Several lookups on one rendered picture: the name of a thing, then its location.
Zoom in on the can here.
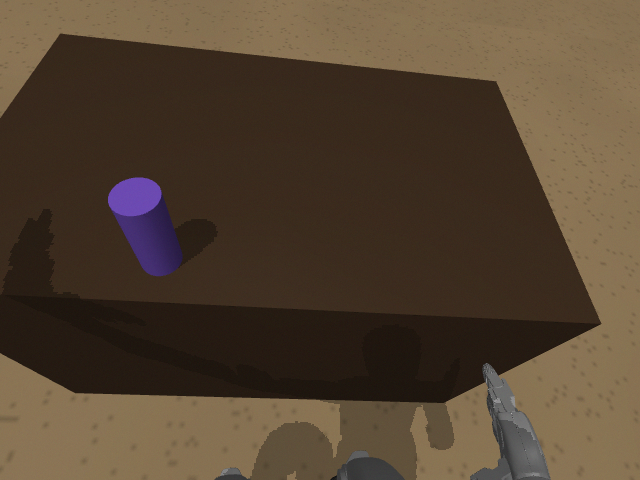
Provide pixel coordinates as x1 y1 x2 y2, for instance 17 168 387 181
108 177 183 276

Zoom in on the right robot hand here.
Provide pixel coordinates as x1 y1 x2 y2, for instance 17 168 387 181
470 363 551 480

